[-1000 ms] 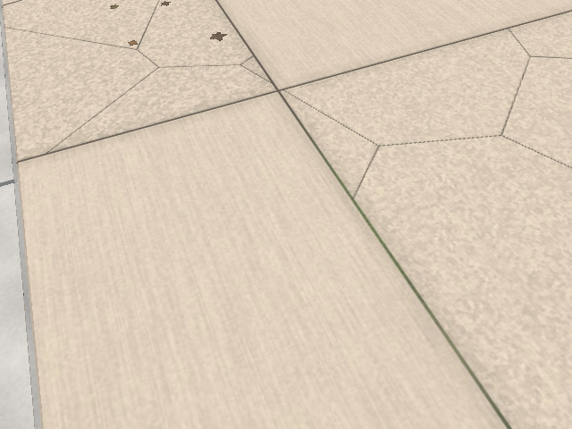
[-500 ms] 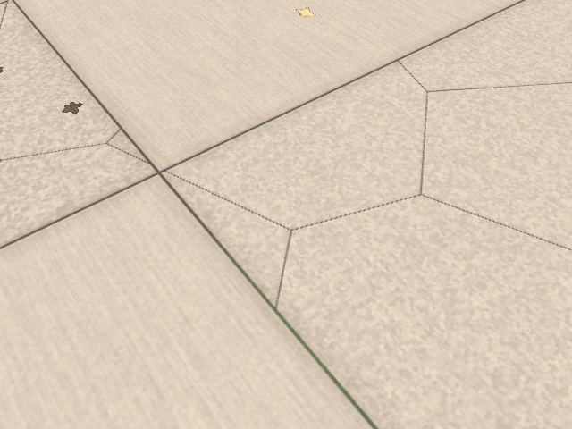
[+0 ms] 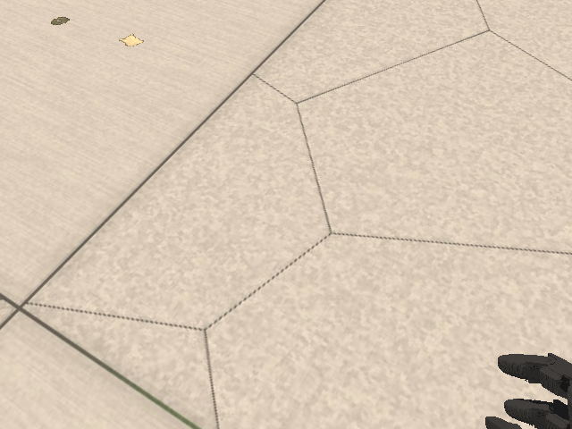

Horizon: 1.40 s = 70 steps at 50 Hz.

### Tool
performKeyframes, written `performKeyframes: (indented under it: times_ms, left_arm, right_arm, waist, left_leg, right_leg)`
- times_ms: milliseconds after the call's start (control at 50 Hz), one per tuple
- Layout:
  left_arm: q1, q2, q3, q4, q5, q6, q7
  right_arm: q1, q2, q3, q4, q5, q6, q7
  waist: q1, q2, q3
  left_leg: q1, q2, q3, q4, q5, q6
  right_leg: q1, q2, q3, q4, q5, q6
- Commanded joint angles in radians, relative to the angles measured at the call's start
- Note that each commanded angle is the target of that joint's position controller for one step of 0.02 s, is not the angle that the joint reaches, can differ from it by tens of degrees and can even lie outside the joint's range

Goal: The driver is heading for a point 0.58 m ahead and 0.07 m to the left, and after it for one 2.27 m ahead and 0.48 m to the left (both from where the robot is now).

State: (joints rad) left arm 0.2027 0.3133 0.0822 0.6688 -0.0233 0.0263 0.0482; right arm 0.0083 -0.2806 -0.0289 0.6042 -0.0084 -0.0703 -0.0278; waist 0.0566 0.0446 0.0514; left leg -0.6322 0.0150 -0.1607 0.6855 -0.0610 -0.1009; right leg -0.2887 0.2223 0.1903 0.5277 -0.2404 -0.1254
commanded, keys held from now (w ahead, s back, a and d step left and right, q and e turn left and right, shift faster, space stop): shift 0.90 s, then w+shift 0.10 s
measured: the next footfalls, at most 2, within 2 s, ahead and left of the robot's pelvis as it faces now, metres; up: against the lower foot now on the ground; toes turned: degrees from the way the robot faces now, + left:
left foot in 0.08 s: +0.22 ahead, +0.14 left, +0.00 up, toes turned -6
right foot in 0.40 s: +0.11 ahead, -0.09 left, +0.00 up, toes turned +0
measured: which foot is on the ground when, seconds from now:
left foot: up 0.00-0.06, down 0.08-0.94, up 0.96-1.00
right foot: down 0.00-0.08, up 0.10-0.38, down 0.40-1.00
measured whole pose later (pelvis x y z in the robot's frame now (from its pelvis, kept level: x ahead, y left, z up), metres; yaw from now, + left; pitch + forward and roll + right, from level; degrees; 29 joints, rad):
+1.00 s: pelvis +0.14 +0.02 +0.00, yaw -3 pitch +0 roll +0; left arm 0.32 0.20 0.04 0.83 -0.01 -0.03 0.02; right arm 0.22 -0.22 -0.06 0.83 0.03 -0.01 -0.02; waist 0.01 0.01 -0.02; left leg -0.36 -0.02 -0.03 0.72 -0.40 0.02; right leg -0.14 0.03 0.04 0.55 -0.42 -0.05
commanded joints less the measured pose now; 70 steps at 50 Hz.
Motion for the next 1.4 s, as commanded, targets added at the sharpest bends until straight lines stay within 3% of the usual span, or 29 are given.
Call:
performKeyframes:
  times_ms: [20, 60, 80, 100, 120, 140, 180, 260, 320, 380, 420, 460, 560, 900, 940, 980, 1000, 1040, 1100, 1120, 1140, 1180, 1200, 1220, 1240, 1260, 1300, 1340, 1400]
  left_arm:
    - [0.037, 0.063, 0.011, -0.058, 0.015, 0.001, 0.006]
    - [-0.004, 0.047, 0.001, -0.069, 0.015, -0.006, -0.001]
    - [0.022, 0.008, -0.012, -0.080, 0.032, -0.016, -0.008]
    - [0.139, 0.007, -0.016, -0.067, 0.023, -0.023, -0.012]
    - [0.168, 0.078, -0.007, -0.056, 0.017, -0.025, -0.021]
    - [0.107, 0.145, 0.012, -0.040, 0.012, -0.009, -0.023]
    - [0.010, 0.124, 0.013, -0.043, 0.015, 0.028, -0.012]
    - [0.031, 0.000, -0.023, -0.026, 0.014, 0.032, -0.016]
    - [0.010, 0.005, -0.024, -0.016, 0.017, 0.019, -0.019]
    - [0.054, 0.013, -0.017, 0.017, 0.025, 0.012, -0.029]
    - [0.024, 0.081, -0.005, -0.003, 0.057, 0.008, -0.028]
    - [0.004, -0.001, -0.027, 0.011, 0.057, -0.011, -0.034]
    - [0.023, 0.003, -0.031, 0.032, 0.041, -0.050, -0.029]
    - [0.093, -0.027, -0.029, 0.099, 0.027, -0.054, -0.023]
    - [0.177, 0.025, -0.008, 0.132, 0.012, -0.047, -0.023]
    - [0.204, 0.126, 0.020, 0.126, -0.002, -0.068, -0.019]
    - [0.205, 0.117, 0.017, 0.127, 0.004, -0.091, -0.014]
    - [0.205, 0.076, 0.008, 0.133, 0.006, -0.118, -0.017]
    - [0.182, 0.075, 0.011, 0.123, -0.004, -0.111, -0.033]
    - [0.170, 0.085, 0.012, 0.119, -0.007, -0.109, -0.038]
    - [0.174, 0.104, 0.022, 0.148, 0.069, -0.111, -0.055]
    - [0.144, 0.106, 0.026, 0.154, 0.061, -0.114, -0.064]
    - [0.129, 0.097, 0.022, 0.156, 0.063, -0.118, -0.065]
    - [0.074, 0.052, 0.007, 0.135, 0.072, -0.121, -0.063]
    - [0.066, -0.076, -0.022, 0.069, 0.048, -0.132, -0.060]
    - [0.059, -0.027, -0.016, 0.055, 0.040, -0.130, -0.064]
    - [0.051, 0.036, -0.005, 0.071, 0.058, -0.125, -0.085]
    - [0.087, 0.011, -0.014, 0.092, 0.082, -0.102, -0.101]
    - [0.001, -0.002, -0.023, 0.056, 0.068, -0.076, -0.111]
  right_arm:
    - [-0.005, -0.094, -0.030, -0.060, -0.004, -0.019, 0.012]
    - [0.055, -0.101, -0.041, -0.042, -0.014, -0.040, 0.019]
    - [0.085, -0.134, -0.045, -0.045, -0.030, -0.046, 0.015]
    - [0.110, -0.152, -0.044, -0.046, -0.065, -0.036, 0.010]
    - [0.176, -0.108, -0.043, -0.020, -0.040, -0.025, 0.010]
    - [0.176, -0.090, -0.040, -0.030, -0.012, -0.014, 0.010]
    - [0.153, -0.093, -0.035, -0.031, -0.003, 0.017, 0.010]
    - [0.078, -0.073, -0.030, -0.025, -0.009, 0.056, 0.013]
    - [0.144, -0.088, -0.039, 0.004, -0.004, 0.064, 0.010]
    - [0.167, -0.078, -0.034, 0.021, 0.008, 0.068, 0.006]
    - [0.202, -0.057, -0.027, 0.025, -0.007, 0.053, 0.012]
    - [0.140, -0.033, -0.025, 0.016, -0.018, 0.040, 0.016]
    - [0.178, -0.028, -0.032, 0.054, -0.009, 0.040, 0.011]
    - [0.171, -0.024, -0.043, 0.147, 0.004, 0.061, -0.010]
    - [0.191, -0.025, -0.048, 0.177, 0.018, 0.063, -0.006]
    - [0.023, -0.040, -0.047, 0.101, 0.061, 0.024, 0.009]
    - [-0.029, -0.052, -0.049, 0.079, 0.073, -0.003, 0.015]
    - [-0.017, -0.046, -0.046, 0.086, 0.059, -0.040, 0.034]
    - [-0.019, -0.021, -0.035, 0.102, 0.038, -0.055, 0.060]
    - [-0.003, -0.012, -0.030, 0.109, 0.039, -0.052, 0.068]
    - [0.019, -0.008, -0.032, 0.098, -0.045, 0.000, 0.094]
    - [0.218, -0.057, -0.059, 0.159, -0.034, 0.033, 0.087]
    - [0.413, -0.106, -0.081, 0.219, -0.032, 0.030, 0.071]
    - [0.642, -0.197, -0.104, 0.266, -0.046, 0.019, 0.050]
    - [0.689, -0.280, -0.100, 0.266, -0.056, 0.000, 0.043]
    - [0.477, -0.228, -0.086, 0.230, -0.052, 0.010, 0.041]
    - [0.316, -0.138, -0.065, 0.196, -0.026, 0.004, 0.051]
    - [0.299, -0.089, -0.046, 0.205, -0.022, -0.010, 0.049]
    - [0.373, -0.078, -0.042, 0.249, -0.012, -0.029, 0.049]
  waist:
    - [0.003, -0.181, -0.178]
    - [-0.048, -0.169, -0.172]
    - [-0.041, -0.079, -0.223]
    - [0.007, 0.167, -0.262]
    - [-0.013, 0.235, -0.343]
    - [-0.057, 0.101, -0.322]
    - [-0.067, -0.003, -0.223]
    - [-0.030, 0.102, -0.156]
    - [-0.071, 0.154, -0.184]
    - [-0.043, 0.128, -0.162]
    - [-0.072, -0.010, -0.126]
    - [-0.075, -0.142, -0.075]
    - [-0.084, -0.114, -0.022]
    - [-0.062, -0.048, -0.077]
    - [-0.030, -0.131, -0.066]
    - [0.029, -0.250, 0.141]
    - [0.039, -0.224, 0.198]
    - [0.023, -0.160, 0.154]
    - [0.020, -0.158, 0.053]
    - [0.007, -0.177, 0.046]
    - [-0.008, -0.219, 0.029]
    - [-0.110, -0.173, -0.001]
    - [-0.210, -0.089, -0.075]
    - [-0.335, 0.117, -0.176]
    - [-0.293, 0.354, -0.223]
    - [-0.187, 0.207, -0.102]
    - [-0.091, -0.003, -0.027]
    - [-0.047, 0.045, -0.020]
    - [-0.048, 0.034, 0.051]
  left_leg:
    - [0.158, -0.038, 0.061, -0.100, 0.032, 0.041]
    - [0.287, -0.012, 0.064, -0.273, 0.192, 0.099]
    - [0.462, 0.112, -0.041, -0.254, 0.496, 0.159]
    - [0.649, 0.320, -0.291, -0.231, 0.869, 0.366]
    - [0.697, 0.440, -0.512, -0.256, 0.746, 0.470]
    - [0.677, 0.383, -0.468, -0.251, 0.539, 0.441]
    - [0.554, 0.281, -0.320, -0.283, 0.245, 0.353]
    - [0.348, 0.102, -0.079, -0.367, 0.024, 0.266]
    - [0.412, 0.141, -0.119, -0.364, -0.064, 0.304]
    - [0.330, 0.131, -0.114, -0.356, -0.245, 0.260]
    - [0.221, 0.063, -0.030, -0.307, -0.382, 0.158]
    - [0.358, -0.017, 0.091, -0.209, -0.235, 0.089]
    - [0.416, -0.002, 0.070, -0.191, -0.114, 0.113]
    - [0.461, 0.013, 0.056, -0.155, 0.091, 0.114]
    - [0.359, -0.081, 0.161, -0.049, -0.385, 0.112]
    - [0.005, -0.029, 0.170, 0.138, -0.415, 0.135]
    - [-0.142, 0.029, 0.107, 0.210, -0.417, 0.157]
    - [-0.301, 0.091, 0.077, 0.215, -0.343, 0.179]
    - [-0.048, 0.054, 0.170, 0.021, -0.235, 0.154]
    - [0.071, 0.033, 0.203, -0.023, -0.201, 0.141]
    - [0.231, -0.015, 0.276, -0.076, -0.197, 0.140]
    - [0.556, -0.065, 0.323, -0.096, -0.168, 0.146]
    - [0.765, -0.074, 0.310, -0.101, -0.223, 0.160]
    - [0.939, 0.106, 0.082, -0.195, -0.493, 0.186]
    - [0.933, 0.346, -0.507, -0.498, -1.003, 0.236]
    - [0.776, 0.376, -0.678, -0.587, -1.040, 0.281]
    - [0.588, 0.305, -0.381, -0.525, -0.741, 0.270]
    - [0.484, 0.216, -0.211, -0.569, -0.600, 0.253]
    - [0.475, 0.189, -0.116, -0.634, -0.469, 0.283]
  right_leg:
    - [0.102, -0.257, 0.191, 0.010, 0.430, -0.049]
    - [0.106, -0.238, 0.194, 0.106, 0.372, -0.014]
    - [0.023, -0.173, 0.132, 0.248, 0.179, 0.026]
    - [-0.168, -0.040, 0.043, 0.468, -0.329, 0.109]
    - [-0.258, -0.084, 0.033, 0.615, -0.469, 0.162]
    - [-0.275, -0.115, 0.039, 0.719, -0.429, 0.190]
    - [-0.310, -0.133, -0.003, 0.790, -0.334, 0.215]
    - [-0.104, -0.175, -0.155, 0.417, -0.269, 0.215]
    - [-0.034, -0.205, -0.148, 0.201, -0.188, 0.192]
    - [0.104, -0.192, -0.177, -0.044, -0.001, 0.130]
    - [0.133, -0.302, -0.058, -0.047, -0.006, 0.059]
    - [-0.079, -0.322, -0.003, -0.154, -0.261, 0.023]
    - [-0.115, -0.290, -0.036, -0.141, -0.183, 0.080]
    - [0.002, -0.253, -0.089, -0.079, 0.125, 0.082]
    - [0.035, -0.287, -0.004, -0.184, -0.396, 0.009]
    - [0.080, -0.541, 0.369, -0.413, -0.750, -0.147]
    - [0.142, -0.599, 0.450, -0.447, -0.661, -0.185]
    - [0.351, -0.593, 0.378, -0.404, -0.439, -0.161]
    - [0.284, -0.469, 0.123, -0.389, -0.229, -0.086]
    - [0.202, -0.442, 0.062, -0.390, -0.200, -0.077]
    - [0.113, -0.392, -0.004, -0.409, -0.212, -0.066]
    - [-0.051, -0.378, -0.061, -0.276, -0.042, -0.049]
    - [-0.128, -0.334, -0.125, -0.035, 0.148, -0.034]
    - [-0.287, -0.252, -0.214, 0.390, 0.113, 0.001]
    - [-0.495, -0.116, -0.101, 0.696, -0.346, 0.012]
    - [-0.600, -0.168, -0.025, 0.819, -0.205, -0.008]
    - [-0.526, -0.313, -0.102, 0.738, -0.008, 0.002]
    - [-0.436, -0.349, -0.130, 0.671, 0.031, 0.043]
    - [-0.533, -0.363, -0.165, 0.620, 0.140, 0.075]
Keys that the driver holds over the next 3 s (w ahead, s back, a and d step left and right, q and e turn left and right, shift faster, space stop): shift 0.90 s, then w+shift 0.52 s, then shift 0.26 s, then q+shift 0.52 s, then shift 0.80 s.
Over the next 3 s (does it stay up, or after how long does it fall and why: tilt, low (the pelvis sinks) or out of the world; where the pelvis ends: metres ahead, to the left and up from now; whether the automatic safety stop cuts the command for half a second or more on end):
stays up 0.73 0.09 0.00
